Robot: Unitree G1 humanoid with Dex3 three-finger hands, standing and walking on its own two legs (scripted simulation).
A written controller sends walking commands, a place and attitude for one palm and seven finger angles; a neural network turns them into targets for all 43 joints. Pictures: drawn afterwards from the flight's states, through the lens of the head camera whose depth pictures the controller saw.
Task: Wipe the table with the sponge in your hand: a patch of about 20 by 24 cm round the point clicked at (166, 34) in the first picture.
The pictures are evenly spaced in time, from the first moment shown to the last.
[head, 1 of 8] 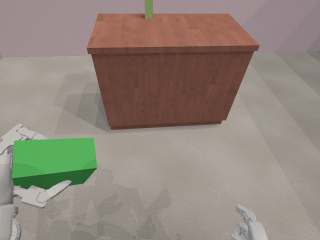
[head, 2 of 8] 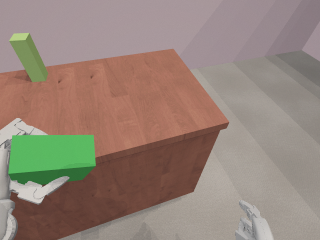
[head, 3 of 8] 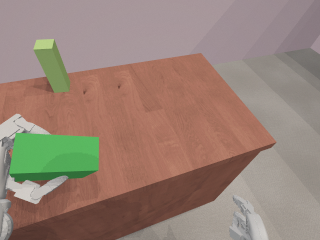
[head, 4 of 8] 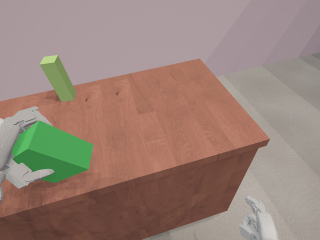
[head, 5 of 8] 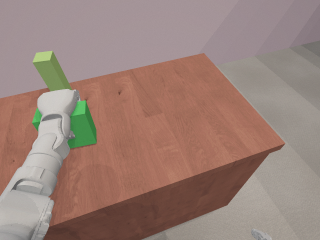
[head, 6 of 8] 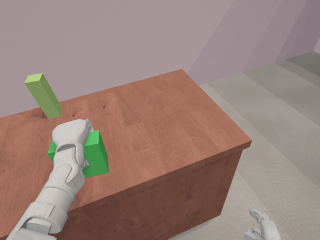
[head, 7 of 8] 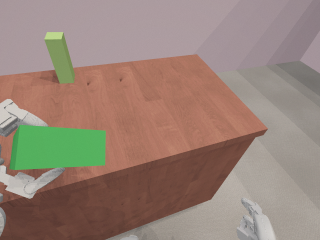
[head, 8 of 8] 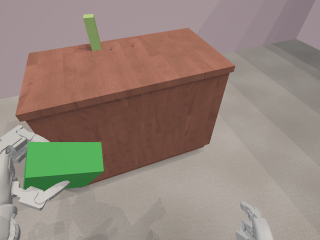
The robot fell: no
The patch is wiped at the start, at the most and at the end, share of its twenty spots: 0.00 1.00 1.00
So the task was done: yes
